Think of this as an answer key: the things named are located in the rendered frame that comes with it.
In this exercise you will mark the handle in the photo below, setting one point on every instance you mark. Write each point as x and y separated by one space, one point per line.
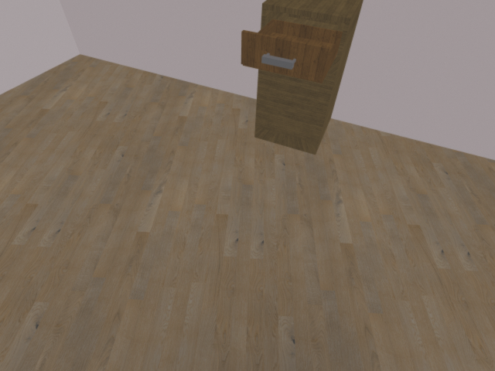
277 61

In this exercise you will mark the drawer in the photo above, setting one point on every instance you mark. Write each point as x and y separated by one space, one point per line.
314 48

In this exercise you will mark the cabinet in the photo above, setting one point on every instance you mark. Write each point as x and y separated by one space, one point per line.
295 112

